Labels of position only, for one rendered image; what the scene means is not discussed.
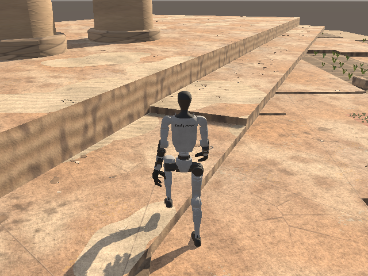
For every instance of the robot right hand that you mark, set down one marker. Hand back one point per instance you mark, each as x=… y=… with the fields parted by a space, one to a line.
x=202 y=159

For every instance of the robot right thigh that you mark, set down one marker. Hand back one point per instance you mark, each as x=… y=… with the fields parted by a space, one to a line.
x=196 y=182

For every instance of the left robot foot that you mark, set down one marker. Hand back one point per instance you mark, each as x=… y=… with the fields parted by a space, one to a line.
x=169 y=203

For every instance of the robot left hand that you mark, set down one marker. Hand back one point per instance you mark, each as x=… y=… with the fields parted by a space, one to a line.
x=155 y=176

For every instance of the left robot upper arm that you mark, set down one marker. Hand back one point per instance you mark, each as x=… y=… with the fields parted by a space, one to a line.
x=166 y=121

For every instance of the robot right forearm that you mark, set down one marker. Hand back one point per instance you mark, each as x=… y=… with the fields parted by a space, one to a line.
x=205 y=150

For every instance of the right robot upper arm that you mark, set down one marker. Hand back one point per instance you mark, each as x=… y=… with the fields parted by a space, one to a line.
x=203 y=131

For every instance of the robot left forearm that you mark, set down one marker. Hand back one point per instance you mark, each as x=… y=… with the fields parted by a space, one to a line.
x=159 y=157

